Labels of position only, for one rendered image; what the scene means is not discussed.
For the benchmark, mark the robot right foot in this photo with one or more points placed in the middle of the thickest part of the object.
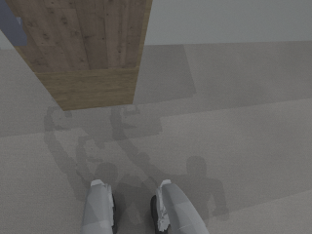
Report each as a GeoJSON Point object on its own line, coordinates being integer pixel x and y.
{"type": "Point", "coordinates": [154, 214]}

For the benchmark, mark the cupboard door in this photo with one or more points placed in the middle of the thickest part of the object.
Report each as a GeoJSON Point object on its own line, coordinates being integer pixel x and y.
{"type": "Point", "coordinates": [78, 35]}

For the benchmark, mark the right robot thigh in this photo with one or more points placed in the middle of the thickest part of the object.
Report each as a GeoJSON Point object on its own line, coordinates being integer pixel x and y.
{"type": "Point", "coordinates": [183, 217]}

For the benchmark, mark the handle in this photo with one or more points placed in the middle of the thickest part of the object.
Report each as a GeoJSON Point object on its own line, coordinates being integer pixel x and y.
{"type": "Point", "coordinates": [11, 26]}

